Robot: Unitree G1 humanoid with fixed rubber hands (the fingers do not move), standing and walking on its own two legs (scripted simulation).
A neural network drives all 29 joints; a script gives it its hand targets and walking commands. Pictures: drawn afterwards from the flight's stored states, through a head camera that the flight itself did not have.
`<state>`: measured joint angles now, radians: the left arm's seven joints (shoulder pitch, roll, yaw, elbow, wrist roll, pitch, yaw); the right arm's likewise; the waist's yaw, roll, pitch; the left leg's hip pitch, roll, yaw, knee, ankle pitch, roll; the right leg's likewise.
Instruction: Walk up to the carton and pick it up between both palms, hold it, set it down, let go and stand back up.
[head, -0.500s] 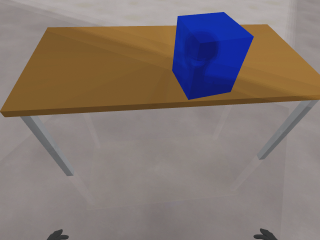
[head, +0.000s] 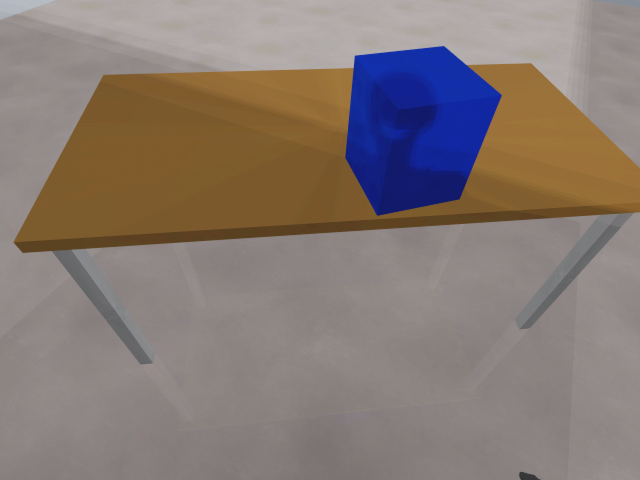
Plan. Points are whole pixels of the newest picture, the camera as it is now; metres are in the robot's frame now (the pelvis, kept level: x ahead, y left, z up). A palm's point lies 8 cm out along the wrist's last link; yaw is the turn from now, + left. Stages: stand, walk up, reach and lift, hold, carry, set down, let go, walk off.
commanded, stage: stand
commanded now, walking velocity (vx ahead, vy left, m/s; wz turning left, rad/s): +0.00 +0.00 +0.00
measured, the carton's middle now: (410, 131) +0.78 -0.19 +0.01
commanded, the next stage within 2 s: walk up in 0.56 s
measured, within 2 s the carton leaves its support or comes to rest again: neither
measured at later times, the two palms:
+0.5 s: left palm out of the picture +0.09 +0.27 -0.11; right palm out of the picture +0.08 -0.31 -0.11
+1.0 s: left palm out of the picture +0.10 +0.26 -0.10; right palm out of the picture +0.03 -0.42 -0.11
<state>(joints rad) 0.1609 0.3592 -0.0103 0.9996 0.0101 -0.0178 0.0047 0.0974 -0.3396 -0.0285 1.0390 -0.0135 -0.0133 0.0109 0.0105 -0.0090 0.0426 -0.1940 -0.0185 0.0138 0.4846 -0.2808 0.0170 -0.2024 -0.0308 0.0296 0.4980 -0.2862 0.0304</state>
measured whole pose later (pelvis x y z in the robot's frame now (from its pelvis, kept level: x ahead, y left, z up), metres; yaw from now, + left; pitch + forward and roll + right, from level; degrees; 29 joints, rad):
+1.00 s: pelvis +0.01 -0.08 -0.01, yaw +0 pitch -1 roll +2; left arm 0.20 0.45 0.12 0.89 0.06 0.05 -0.11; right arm 0.30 -0.44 -0.09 1.01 -0.04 -0.06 -0.03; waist -0.01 -0.04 0.06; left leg -0.18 0.06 -0.02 0.53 -0.33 -0.05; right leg -0.38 -0.08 0.06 0.71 -0.41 -0.05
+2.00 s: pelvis +0.16 -0.19 -0.04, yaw +9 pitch -1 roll +1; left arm 0.10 0.41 0.05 0.82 -0.01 0.04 0.02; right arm 0.20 -0.38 -0.05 0.82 -0.03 -0.01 -0.01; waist -0.02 -0.04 0.15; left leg -0.39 0.01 -0.01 0.84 -0.43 0.00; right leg -0.53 0.00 0.06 1.08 -0.57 -0.03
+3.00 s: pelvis +0.13 -0.18 +0.00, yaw +7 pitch -1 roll +0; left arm 0.10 0.37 0.00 1.08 0.00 -0.02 -0.01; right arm 0.07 -0.35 -0.02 1.06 0.01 0.00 0.02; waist 0.01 0.00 0.07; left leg -0.18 0.03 0.01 0.44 -0.24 -0.02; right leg -0.23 -0.02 0.06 0.44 -0.18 0.04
